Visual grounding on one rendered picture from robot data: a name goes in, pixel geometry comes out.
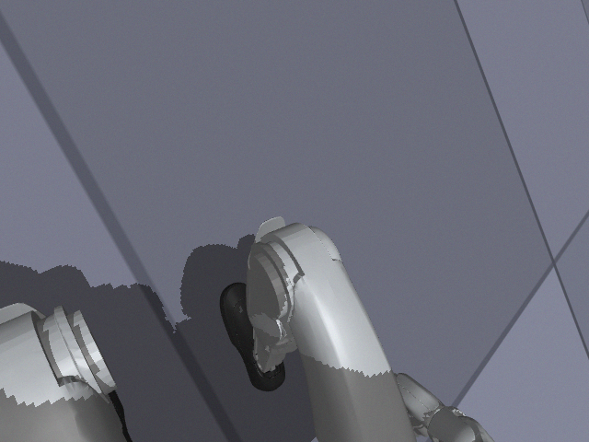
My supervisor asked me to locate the right robot arm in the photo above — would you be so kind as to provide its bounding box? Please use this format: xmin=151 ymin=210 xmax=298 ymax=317
xmin=428 ymin=406 xmax=495 ymax=442

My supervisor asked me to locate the left robot foot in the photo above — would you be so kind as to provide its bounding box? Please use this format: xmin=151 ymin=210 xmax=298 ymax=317
xmin=109 ymin=390 xmax=132 ymax=442

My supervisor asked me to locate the right robot hand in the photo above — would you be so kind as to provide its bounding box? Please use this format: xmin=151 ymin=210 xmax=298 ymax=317
xmin=394 ymin=373 xmax=445 ymax=437

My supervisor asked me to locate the right robot foot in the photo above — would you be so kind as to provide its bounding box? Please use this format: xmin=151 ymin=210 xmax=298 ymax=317
xmin=220 ymin=283 xmax=285 ymax=391

